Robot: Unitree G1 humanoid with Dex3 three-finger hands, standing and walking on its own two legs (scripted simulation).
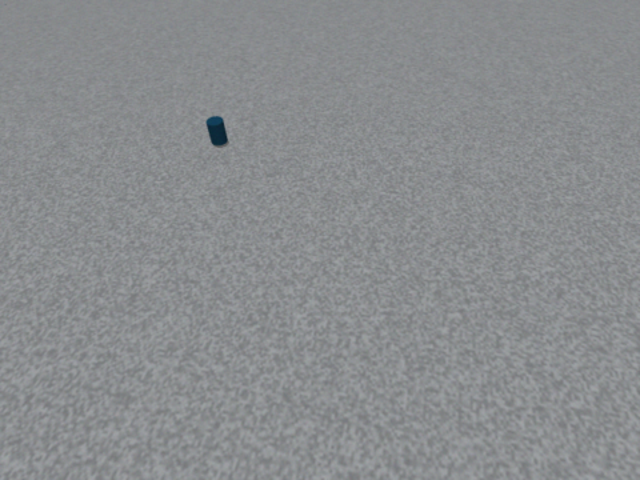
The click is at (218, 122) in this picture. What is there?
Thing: squat round
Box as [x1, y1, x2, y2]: [206, 116, 227, 145]
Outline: 214,116 208,118 206,122 212,143 218,145 224,143 227,139 222,118
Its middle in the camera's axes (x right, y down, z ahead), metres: -0.55 -0.60 +2.12
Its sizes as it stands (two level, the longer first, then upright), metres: 0.088 0.088 0.124
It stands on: the floor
